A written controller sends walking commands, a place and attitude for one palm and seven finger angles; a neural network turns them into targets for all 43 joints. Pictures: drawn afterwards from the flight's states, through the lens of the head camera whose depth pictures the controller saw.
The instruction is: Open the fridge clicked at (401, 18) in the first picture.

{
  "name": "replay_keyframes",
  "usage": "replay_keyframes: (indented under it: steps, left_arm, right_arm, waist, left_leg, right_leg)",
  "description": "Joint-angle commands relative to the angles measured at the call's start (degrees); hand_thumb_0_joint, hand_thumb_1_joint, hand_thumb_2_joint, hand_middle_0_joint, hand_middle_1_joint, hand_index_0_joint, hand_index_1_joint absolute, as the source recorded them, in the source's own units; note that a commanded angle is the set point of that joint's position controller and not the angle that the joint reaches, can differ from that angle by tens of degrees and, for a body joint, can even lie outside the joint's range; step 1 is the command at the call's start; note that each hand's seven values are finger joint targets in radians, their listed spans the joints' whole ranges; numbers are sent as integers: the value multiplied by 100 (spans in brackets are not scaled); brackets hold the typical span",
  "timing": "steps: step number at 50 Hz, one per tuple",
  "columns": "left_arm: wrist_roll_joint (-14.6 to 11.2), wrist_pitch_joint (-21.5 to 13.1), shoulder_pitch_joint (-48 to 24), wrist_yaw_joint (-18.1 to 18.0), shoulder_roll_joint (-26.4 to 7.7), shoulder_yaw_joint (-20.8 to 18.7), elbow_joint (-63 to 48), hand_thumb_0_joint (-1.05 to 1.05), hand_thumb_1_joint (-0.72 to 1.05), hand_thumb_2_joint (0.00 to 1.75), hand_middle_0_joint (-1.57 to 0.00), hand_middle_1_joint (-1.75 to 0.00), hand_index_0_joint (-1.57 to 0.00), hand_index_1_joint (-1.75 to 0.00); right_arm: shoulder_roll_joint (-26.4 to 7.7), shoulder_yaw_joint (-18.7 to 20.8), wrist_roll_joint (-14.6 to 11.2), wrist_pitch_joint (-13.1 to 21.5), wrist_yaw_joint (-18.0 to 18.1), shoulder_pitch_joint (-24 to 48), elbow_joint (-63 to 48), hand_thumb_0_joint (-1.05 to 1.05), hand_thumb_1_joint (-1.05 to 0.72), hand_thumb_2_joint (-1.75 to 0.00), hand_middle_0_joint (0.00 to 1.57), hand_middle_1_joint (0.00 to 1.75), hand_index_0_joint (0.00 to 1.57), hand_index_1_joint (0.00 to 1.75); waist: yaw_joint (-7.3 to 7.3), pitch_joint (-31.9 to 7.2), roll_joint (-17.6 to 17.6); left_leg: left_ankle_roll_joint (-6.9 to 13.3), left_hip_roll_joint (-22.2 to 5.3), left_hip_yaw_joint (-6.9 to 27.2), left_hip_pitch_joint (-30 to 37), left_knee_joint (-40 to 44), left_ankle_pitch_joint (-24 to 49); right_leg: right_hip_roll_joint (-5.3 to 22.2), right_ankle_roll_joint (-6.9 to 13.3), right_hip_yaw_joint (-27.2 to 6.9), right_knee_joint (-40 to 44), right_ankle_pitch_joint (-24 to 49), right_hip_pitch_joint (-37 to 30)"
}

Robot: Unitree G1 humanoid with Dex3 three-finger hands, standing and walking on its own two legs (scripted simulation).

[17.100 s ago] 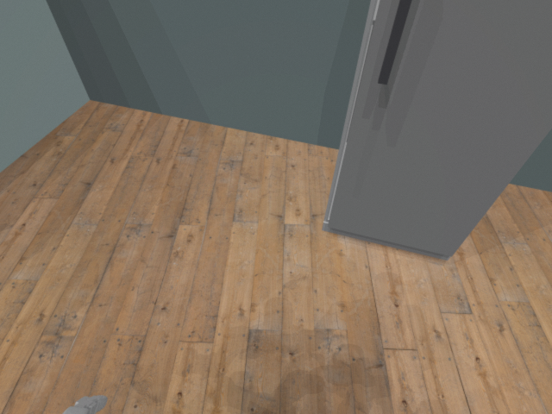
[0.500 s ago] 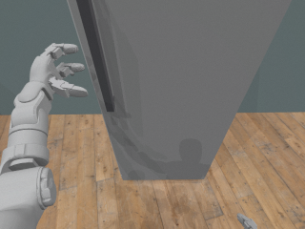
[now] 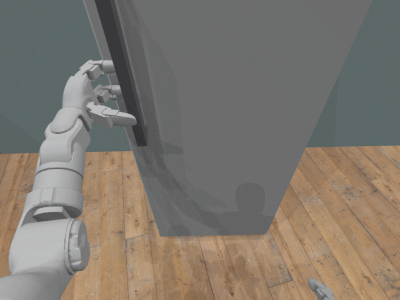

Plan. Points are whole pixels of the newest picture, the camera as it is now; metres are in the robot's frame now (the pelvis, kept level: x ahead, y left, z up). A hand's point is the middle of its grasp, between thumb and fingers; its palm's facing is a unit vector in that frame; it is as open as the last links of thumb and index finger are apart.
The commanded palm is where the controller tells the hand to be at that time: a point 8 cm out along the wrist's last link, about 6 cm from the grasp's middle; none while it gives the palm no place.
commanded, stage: feel for the door with the fingertips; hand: left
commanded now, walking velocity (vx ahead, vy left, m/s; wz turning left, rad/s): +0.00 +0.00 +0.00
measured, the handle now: (127, 69) +0.50 +0.17 +0.23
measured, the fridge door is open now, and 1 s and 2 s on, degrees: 0 0 0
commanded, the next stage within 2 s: slide the fingers in behind the handle in 0.42 s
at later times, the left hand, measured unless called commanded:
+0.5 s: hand (116, 90) +0.46 +0.19 +0.20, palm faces +0.06 -1.00 +0.01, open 13.8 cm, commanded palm +0.44 +0.24 +0.20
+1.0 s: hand (111, 97) +0.44 +0.19 +0.20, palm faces +0.06 -1.00 +0.02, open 14.0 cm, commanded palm +0.42 +0.24 +0.20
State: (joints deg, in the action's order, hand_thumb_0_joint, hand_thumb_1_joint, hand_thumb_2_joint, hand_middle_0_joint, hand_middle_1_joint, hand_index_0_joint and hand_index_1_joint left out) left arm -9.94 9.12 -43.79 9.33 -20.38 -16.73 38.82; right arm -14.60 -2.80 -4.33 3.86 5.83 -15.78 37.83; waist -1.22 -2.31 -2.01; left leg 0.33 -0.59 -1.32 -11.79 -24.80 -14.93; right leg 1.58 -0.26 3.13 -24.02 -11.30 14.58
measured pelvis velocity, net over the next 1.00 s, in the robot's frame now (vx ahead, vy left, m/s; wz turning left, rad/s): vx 0.00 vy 0.00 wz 0.00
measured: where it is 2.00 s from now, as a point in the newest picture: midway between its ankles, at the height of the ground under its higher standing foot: outside the picture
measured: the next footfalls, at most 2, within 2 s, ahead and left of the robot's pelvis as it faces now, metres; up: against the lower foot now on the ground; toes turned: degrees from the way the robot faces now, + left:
none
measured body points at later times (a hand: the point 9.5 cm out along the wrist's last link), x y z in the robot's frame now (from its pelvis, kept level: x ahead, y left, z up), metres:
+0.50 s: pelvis +0.00 +0.00 +0.00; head +0.02 -0.01 +0.45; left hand +0.45 +0.24 +0.21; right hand +0.08 -0.27 -0.12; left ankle -0.02 +0.12 -0.74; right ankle +0.01 -0.12 -0.74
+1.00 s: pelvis +0.00 +0.00 +0.00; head +0.00 +0.00 +0.45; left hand +0.43 +0.24 +0.20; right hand +0.11 -0.25 -0.11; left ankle -0.02 +0.12 -0.74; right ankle +0.01 -0.12 -0.74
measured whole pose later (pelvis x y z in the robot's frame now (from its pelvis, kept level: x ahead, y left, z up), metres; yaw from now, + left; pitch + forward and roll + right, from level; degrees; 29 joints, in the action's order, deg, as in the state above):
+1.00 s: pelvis +0.00 +0.00 +0.00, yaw +0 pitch +2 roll +0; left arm -9.8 6.6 -45.5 9.6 -21.4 -16.8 42.4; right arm -15.0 -2.2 -4.5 4.5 5.6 -17.5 38.3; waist -1.4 -2.5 -1.7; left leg 0.6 -0.6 -1.5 -13.1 -25.8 -15.2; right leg 1.6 -0.5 2.9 -24.2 -11.1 15.6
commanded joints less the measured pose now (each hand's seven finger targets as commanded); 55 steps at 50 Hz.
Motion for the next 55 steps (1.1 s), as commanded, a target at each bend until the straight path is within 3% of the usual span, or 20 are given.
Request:
replay_keyframes:
  steps: [1,5,6,8,13,17,20,22,24,28,32,35,38,39,42,45,49,52,54,55]
  left_arm:
    - [88,-469,-2969,-124,-1693,-373,-944,0,-50,30,-30,-120,-30,-120]
    - [88,-720,-3349,-43,-1775,-349,-752,0,-50,30,-30,-120,-30,-120]
    - [72,-788,-3494,-14,-1718,-293,-822,0,-50,30,-30,-120,-30,-120]
    - [47,-836,-3665,61,-1430,-65,-556,0,-50,30,-30,-120,-30,-120]
    - [40,-837,-3432,104,-1620,-261,-134,0,-50,30,-30,-120,-30,-120]
    - [93,-917,-3635,54,-1563,-198,-253,0,-50,30,-30,-120,-30,-120]
    - [97,-1003,-3623,-11,-1898,-476,-119,0,-50,30,-30,-120,-30,-120]
    - [114,-986,-3654,11,-1802,-405,129,0,-50,30,-30,-120,-30,-120]
    - [162,-1037,-4010,29,-1824,-336,93,0,-50,30,-30,-120,-30,-120]
    - [196,-1107,-4052,43,-1775,-288,205,0,-50,30,-30,-120,-30,-120]
    - [104,-1206,-3692,86,-1925,-491,-20,0,-50,30,-30,-120,-30,-120]
    - [93,-1172,-3291,130,-2006,-569,-100,0,-50,30,-30,-120,-30,-120]
    - [58,-1066,-3275,166,-1649,-301,-535,0,-50,30,-30,-120,-30,-120]
    - [49,-1015,-3223,158,-1778,-413,-564,0,-50,30,-30,-120,-30,-120]
    - [-52,-875,-3164,134,-1438,-210,-977,0,-50,30,-30,-120,-30,-120]
    - [-47,-738,-3006,48,-1419,-227,-1102,0,-50,30,-30,-120,-30,-120]
    - [-19,-542,-3286,-58,-1302,-113,-822,0,-50,30,-30,-120,-30,-120]
    - [49,-620,-3697,-139,-1326,-60,-765,0,-50,30,-30,-120,-30,-120]
    - [59,-711,-3544,-142,-1395,-154,-739,0,-50,30,-30,-120,-30,-120]
    - [63,-773,-3497,-140,-1415,-154,-660,0,-50,30,-30,-120,-30,-120]
  right_arm:
    - [-778,254,39,205,74,207,-700,0,-90,-90,20,30,20,30]
    - [-812,305,38,248,112,68,-668,0,-90,-90,20,30,20,30]
    - [-785,289,36,272,118,71,-667,0,-90,-90,20,30,20,30]
    - [-777,289,33,316,109,-24,-571,0,-90,-90,20,30,20,30]
    - [-852,323,31,331,82,-163,-514,0,-90,-90,20,30,20,30]
    - [-856,357,43,338,46,-226,-524,0,-90,-90,20,30,20,30]
    - [-885,368,68,319,49,-302,-484,0,-90,-90,20,30,20,30]
    - [-877,352,59,317,54,-324,-457,0,-90,-90,20,30,20,30]
    - [-886,357,57,332,53,-359,-426,0,-90,-90,20,30,20,30]
    - [-874,352,76,351,48,-433,-415,0,-90,-90,20,30,20,30]
    - [-891,358,80,368,15,-392,-517,0,-90,-90,20,30,20,30]
    - [-897,364,60,332,10,-328,-580,0,-90,-90,20,30,20,30]
    - [-844,353,24,340,-13,-182,-663,0,-90,-90,20,30,20,30]
    - [-859,362,25,330,-3,-194,-646,0,-90,-90,20,30,20,30]
    - [-832,347,17,341,-4,-60,-720,0,-90,-90,20,30,20,30]
    - [-820,348,16,324,11,4,-707,0,-90,-90,20,30,20,30]
    - [-810,317,17,310,43,42,-597,0,-90,-90,20,30,20,30]
    - [-800,295,50,308,64,39,-577,0,-90,-90,20,30,20,30]
    - [-779,291,63,321,50,11,-586,0,-90,-90,20,30,20,30]
    - [-800,300,70,304,55,-4,-583,0,-90,-90,20,30,20,30]
  waist:
    - [3,-1505,157]
    - [-74,-1789,162]
    - [-90,-1854,-79]
    - [-191,-1730,-42]
    - [-120,-1710,173]
    - [-134,-1851,-46]
    - [-109,-1838,170]
    - [-162,-1664,267]
    - [-222,-1657,-13]
    - [-243,-1777,-68]
    - [-100,-1985,65]
    - [-42,-1938,150]
    - [-65,-1835,-159]
    - [-50,-1826,-74]
    - [-46,-1839,-76]
    - [-23,-1715,5]
    - [-130,-1449,88]
    - [-188,-1531,56]
    - [-98,-1808,-26]
    - [-116,-1836,161]
  left_leg:
    - [144,42,72,168,250,1395]
    - [159,34,68,337,183,1381]
    - [155,46,71,395,173,1477]
    - [140,43,91,410,150,1450]
    - [138,39,86,213,160,1393]
    - [139,40,67,304,114,1552]
    - [151,27,69,204,120,1542]
    - [158,21,57,97,132,1391]
    - [144,28,61,127,135,1272]
    - [139,32,77,145,92,1350]
    - [147,31,59,133,88,1481]
    - [155,8,24,110,94,1601]
    - [137,-6,40,281,110,1576]
    - [129,-13,64,253,124,1536]
    - [133,-14,73,363,153,1581]
    - [130,-14,84,357,160,1501]
    - [122,-7,133,268,198,1192]
    - [128,11,142,283,181,1178]
    - [109,22,142,370,141,1378]
    - [120,12,149,372,125,1439]
  right_leg:
    - [-94,182,-101,121,1433,-867]
    - [-123,183,-128,119,1407,-865]
    - [-107,198,-149,106,1523,-869]
    - [-132,198,-120,111,1517,-699]
    - [-132,192,-98,77,1498,-724]
    - [-134,200,-111,34,1601,-697]
    - [-140,193,-103,45,1592,-805]
    - [-139,169,-118,58,1518,-685]
    - [-132,176,-139,79,1379,-567]
    - [-137,184,-133,38,1439,-561]
    - [-146,192,-136,-16,1624,-804]
    - [-143,196,-111,-28,1716,-915]
    - [-161,208,-112,7,1609,-707]
    - [-169,213,-102,16,1549,-725]
    - [-169,209,-84,33,1555,-728]
    - [-168,217,-54,75,1391,-713]
    - [-160,197,-63,148,1101,-448]
    - [-132,194,-84,149,1094,-464]
    - [-132,221,-98,81,1295,-611]
    - [-135,213,-78,77,1336,-675]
